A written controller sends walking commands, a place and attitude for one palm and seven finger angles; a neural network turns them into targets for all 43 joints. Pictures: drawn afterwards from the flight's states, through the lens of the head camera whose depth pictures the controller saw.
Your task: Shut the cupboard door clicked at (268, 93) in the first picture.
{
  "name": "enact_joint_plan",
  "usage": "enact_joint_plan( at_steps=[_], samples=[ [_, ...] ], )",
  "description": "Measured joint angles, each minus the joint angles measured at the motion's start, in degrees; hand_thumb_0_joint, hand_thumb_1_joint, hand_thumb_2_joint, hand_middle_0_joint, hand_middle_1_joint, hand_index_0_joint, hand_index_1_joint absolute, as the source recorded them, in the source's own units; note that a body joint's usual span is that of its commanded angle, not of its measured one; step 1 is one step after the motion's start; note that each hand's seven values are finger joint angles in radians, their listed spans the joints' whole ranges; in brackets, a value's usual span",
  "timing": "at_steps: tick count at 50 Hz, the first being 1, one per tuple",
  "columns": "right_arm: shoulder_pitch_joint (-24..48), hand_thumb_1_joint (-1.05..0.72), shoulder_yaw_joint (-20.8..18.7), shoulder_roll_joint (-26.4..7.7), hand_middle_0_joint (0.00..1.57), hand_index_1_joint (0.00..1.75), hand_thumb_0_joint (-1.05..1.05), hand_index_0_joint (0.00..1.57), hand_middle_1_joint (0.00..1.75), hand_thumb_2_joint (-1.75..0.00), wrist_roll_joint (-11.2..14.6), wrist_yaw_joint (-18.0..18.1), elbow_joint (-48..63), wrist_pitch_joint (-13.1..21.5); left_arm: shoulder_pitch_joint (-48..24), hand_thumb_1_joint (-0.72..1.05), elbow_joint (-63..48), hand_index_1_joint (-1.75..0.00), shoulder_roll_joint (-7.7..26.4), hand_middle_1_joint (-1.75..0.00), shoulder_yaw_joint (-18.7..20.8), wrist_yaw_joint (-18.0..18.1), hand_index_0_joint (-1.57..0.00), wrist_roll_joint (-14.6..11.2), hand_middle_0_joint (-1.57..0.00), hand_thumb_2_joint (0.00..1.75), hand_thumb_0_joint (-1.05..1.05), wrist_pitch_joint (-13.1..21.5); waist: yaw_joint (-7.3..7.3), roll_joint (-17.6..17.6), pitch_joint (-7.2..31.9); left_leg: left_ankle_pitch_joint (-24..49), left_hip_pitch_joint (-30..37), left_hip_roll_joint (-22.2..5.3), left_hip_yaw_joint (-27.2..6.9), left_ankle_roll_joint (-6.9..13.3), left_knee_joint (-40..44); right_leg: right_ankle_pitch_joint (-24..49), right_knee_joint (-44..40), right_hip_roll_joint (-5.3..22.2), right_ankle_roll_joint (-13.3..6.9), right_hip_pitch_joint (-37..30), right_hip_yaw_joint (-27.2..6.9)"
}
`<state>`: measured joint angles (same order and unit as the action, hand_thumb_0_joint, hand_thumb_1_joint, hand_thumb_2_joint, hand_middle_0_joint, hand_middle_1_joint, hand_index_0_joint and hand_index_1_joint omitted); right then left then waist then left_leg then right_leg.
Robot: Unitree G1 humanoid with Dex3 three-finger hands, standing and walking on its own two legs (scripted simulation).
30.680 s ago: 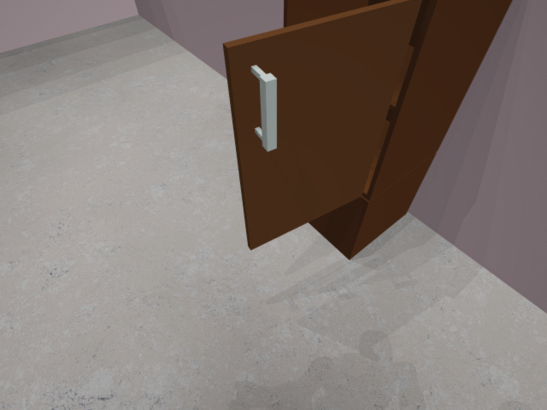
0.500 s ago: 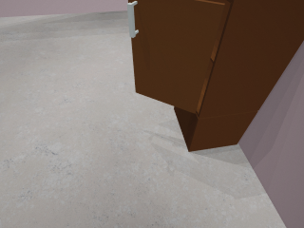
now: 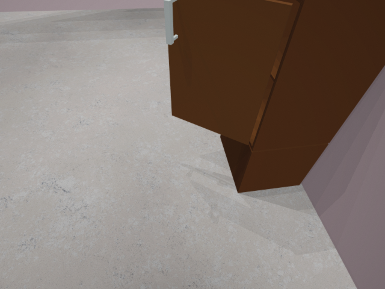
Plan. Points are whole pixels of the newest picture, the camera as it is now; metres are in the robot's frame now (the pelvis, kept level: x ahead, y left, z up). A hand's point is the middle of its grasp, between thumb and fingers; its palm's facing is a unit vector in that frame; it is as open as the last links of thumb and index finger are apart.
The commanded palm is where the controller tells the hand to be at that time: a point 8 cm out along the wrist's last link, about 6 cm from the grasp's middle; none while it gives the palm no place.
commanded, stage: walk to a spot facing it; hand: left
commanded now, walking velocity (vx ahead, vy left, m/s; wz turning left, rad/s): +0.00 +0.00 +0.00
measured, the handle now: (172, 21) +0.92 +0.13 +0.14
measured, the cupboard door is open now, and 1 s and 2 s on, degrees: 53 53 53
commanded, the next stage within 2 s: none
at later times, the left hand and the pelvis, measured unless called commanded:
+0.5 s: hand out of the picture +0.01 +0.24 -0.19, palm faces +0.21 -0.95 -0.22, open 7.3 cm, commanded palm none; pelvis -0.02 +0.04 -0.01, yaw +11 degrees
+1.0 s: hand out of the picture -0.10 +0.20 -0.15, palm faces +0.46 -0.81 -0.35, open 7.4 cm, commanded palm none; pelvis -0.01 -0.01 +0.01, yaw +30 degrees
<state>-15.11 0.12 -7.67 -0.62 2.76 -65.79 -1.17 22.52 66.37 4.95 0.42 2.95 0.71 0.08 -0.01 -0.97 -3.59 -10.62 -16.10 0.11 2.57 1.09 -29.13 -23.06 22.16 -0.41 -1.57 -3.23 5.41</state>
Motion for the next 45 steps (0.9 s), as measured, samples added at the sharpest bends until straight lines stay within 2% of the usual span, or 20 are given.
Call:
enact_joint_plan(
  at_steps=[7, 12, 16, 17, 18, 19, 22, 25, 29, 33, 37, 41, 42, 43, 45],
  samples=[
    [0.0, -0.93, -0.1, -0.2, 0.20, 0.30, 0.01, 0.20, 0.30, -0.90, 0.0, -0.2, 0.5, -0.1, -0.9, 0.91, -0.8, -0.30, 0.7, -0.30, 0.3, -0.1, -0.20, 0.1, -0.20, 0.90, 0.00, -0.1, -0.42, 0.1, 0.1, 0.1, -0.2, 0.5, -0.2, 0.3, -0.1, -0.2, 0.5, 0.4, 0.3, 0.2, 0.4],
    [-0.7, -0.92, -0.7, -0.4, 0.20, 0.30, 0.01, 0.20, 0.30, -0.90, -0.1, -1.1, 1.9, -1.1, -2.0, 0.91, -2.9, -0.30, 1.8, -0.30, 1.5, -0.2, -0.20, 0.4, -0.20, 0.90, 0.00, -0.7, -0.94, 0.9, -0.6, -2.2, -3.7, 0.9, -1.8, 0.7, -6.2, -2.8, 5.1, 0.5, 0.4, 2.0, 2.6],
    [-1.3, -0.92, -1.7, -0.5, 0.20, 0.30, 0.01, 0.20, 0.30, -0.90, -0.4, -1.8, 3.4, -2.7, -2.7, 0.91, -4.7, -0.30, 3.5, -0.30, 2.4, -0.3, -0.21, 1.1, -0.20, 0.90, 0.00, -1.1, -1.62, 0.3, -1.7, -10.8, -6.1, -0.1, 0.9, 0.2, -15.3, -6.5, 10.0, 1.5, 1.0, 2.1, 5.5],
    [-1.5, -0.92, -1.9, -0.6, 0.20, 0.30, 0.01, 0.20, 0.30, -0.90, -0.4, -2.0, 4.1, -2.8, -3.0, 0.91, -5.1, -0.30, 4.0, -0.30, 2.7, -0.4, -0.21, 1.2, -0.20, 0.90, 0.00, -1.3, -1.82, -0.4, -1.9, -9.6, -5.7, -0.2, 1.7, 0.4, -14.6, -7.7, 12.1, 2.3, 1.4, 2.5, 6.1],
    [-1.4, -0.91, -2.0, -0.8, 0.20, 0.30, 0.01, 0.20, 0.30, -0.90, -0.6, -2.2, 4.8, -2.7, -3.6, 0.91, -5.5, -0.30, 4.5, -0.30, 2.9, -0.6, -0.21, 1.0, -0.20, 0.90, 0.00, -1.5, -2.01, -1.0, -2.3, -5.8, -5.7, 0.4, 2.3, 1.6, -14.0, -8.7, 15.8, 3.6, 1.8, 3.9, 6.7],
    [-1.2, -0.91, -2.1, -1.2, 0.20, 0.30, 0.01, 0.20, 0.30, -0.90, -0.8, -2.2, 5.6, -2.2, -4.5, 0.91, -6.1, -0.30, 4.8, -0.30, 3.1, -0.7, -0.21, 0.6, -0.20, 0.90, 0.00, -1.8, -2.02, -1.3, -2.8, -5.4, -6.3, 1.1, 2.4, 2.9, -14.6, -8.0, 21.9, 4.6, 2.2, 6.9, 6.1],
    [-0.1, -0.91, -2.3, -2.3, 0.20, 0.30, 0.00, 0.20, 0.30, -0.90, -0.7, -2.0, 7.3, -1.4, -8.1, 0.91, -8.2, -0.30, 5.6, -0.30, 3.4, -0.9, -0.20, 0.2, -0.20, 0.90, 0.00, -3.0, -2.17, -0.6, -3.6, -5.6, -6.7, 2.7, 1.5, 4.9, -12.6, -10.5, 38.3, 3.6, 2.2, 16.9, 0.0],
    [0.7, -0.91, -2.4, -3.2, 0.20, 0.30, 0.00, 0.20, 0.30, -0.90, -1.2, -2.0, 8.7, -1.4, -11.7, 0.91, -10.8, -0.30, 6.4, -0.30, 3.9, -1.4, -0.20, 0.7, -0.20, 0.90, 0.00, -3.1, -2.18, 0.7, -3.0, -1.3, -6.2, 3.7, -0.4, 4.8, -6.5, -5.5, 42.5, 3.3, 2.6, 24.1, -3.4],
    [2.0, -0.91, -2.7, -4.3, 0.20, 0.30, 0.00, 0.20, 0.30, -0.90, -1.3, -2.3, 10.1, -1.5, -15.0, 0.91, -14.4, -0.30, 7.7, -0.30, 4.3, -1.8, -0.20, 1.0, -0.20, 0.90, 0.00, -2.3, -2.00, 2.0, -1.9, 4.0, -5.8, 4.2, -3.7, 4.7, 0.9, -0.5, 38.8, 3.1, 3.5, 28.4, -5.8],
    [3.1, -0.91, -3.4, -5.1, 0.20, 0.30, 0.00, 0.20, 0.30, -0.90, -1.2, -2.7, 11.5, -1.8, -16.0, 0.91, -16.2, -0.30, 9.0, -0.30, 4.5, -2.0, -0.20, 1.3, -0.19, 0.90, 0.00, -2.3, -2.07, 2.3, -0.5, 7.2, -5.9, 4.7, -6.9, 4.1, 5.0, 0.9, 34.1, 2.2, 4.4, 28.2, -6.6],
    [3.9, -0.91, -4.2, -6.2, 0.20, 0.30, 0.00, 0.20, 0.30, -0.90, -1.3, -3.0, 12.8, -2.3, -15.2, 0.91, -16.6, -0.30, 9.6, -0.30, 4.3, -2.1, -0.20, 1.3, -0.19, 0.90, 0.00, -2.8, -2.31, 2.7, 0.6, 9.1, -6.4, 5.6, -9.8, 3.2, 7.2, -0.7, 28.0, 0.5, 4.4, 25.2, -6.2],
    [4.2, -0.91, -5.0, -7.4, 0.20, 0.30, 0.00, 0.20, 0.30, -0.90, -1.4, -3.2, 13.8, -3.0, -12.5, 0.91, -16.6, -0.30, 9.7, -0.30, 3.8, -2.0, -0.20, 0.9, -0.19, 0.90, 0.00, -2.9, -2.05, 2.9, 1.3, 10.6, -7.0, 7.4, -12.5, 2.0, 8.5, -1.6, 14.3, -1.5, 3.1, 18.5, -5.0],
    [4.2, -0.91, -5.2, -7.5, 0.20, 0.30, 0.00, 0.20, 0.30, -0.90, -1.1, -3.2, 14.0, -3.3, -11.3, 0.91, -16.8, -0.30, 10.0, -0.30, 3.7, -2.1, -0.20, 0.8, -0.19, 0.90, 0.00, -2.7, -1.72, 2.4, 1.7, 9.7, -7.9, 8.4, -12.6, 1.2, 7.4, -0.9, 8.4, -1.5, 2.3, 16.0, -4.9],
    [4.4, -0.91, -5.6, -7.5, 0.20, 0.30, 0.00, 0.20, 0.30, -0.90, -0.7, -3.1, 14.1, -3.5, -10.2, 0.91, -16.9, -0.30, 10.3, -0.30, 3.7, -1.9, -0.20, 1.1, -0.20, 0.90, 0.00, -2.4, -1.06, 1.5, 1.9, 3.7, -10.1, 9.6, -12.1, -0.5, 3.0, 2.0, 4.1, -0.8, 0.7, 14.8, -5.4],
    [4.8, -0.91, -6.4, -8.2, 0.20, 0.30, 0.00, 0.20, 0.30, -0.90, -0.8, -3.0, 13.8, -3.7, -9.1, 0.91, -15.5, -0.30, 9.5, -0.30, 3.3, -1.2, -0.20, 1.3, -0.20, 0.90, 0.00, -3.0, -0.72, 3.0, 0.8, -7.6, -15.5, 9.6, -10.9, -2.2, -13.9, 4.6, 4.5, -0.9, -0.7, 14.4, -3.7]
  ],
)
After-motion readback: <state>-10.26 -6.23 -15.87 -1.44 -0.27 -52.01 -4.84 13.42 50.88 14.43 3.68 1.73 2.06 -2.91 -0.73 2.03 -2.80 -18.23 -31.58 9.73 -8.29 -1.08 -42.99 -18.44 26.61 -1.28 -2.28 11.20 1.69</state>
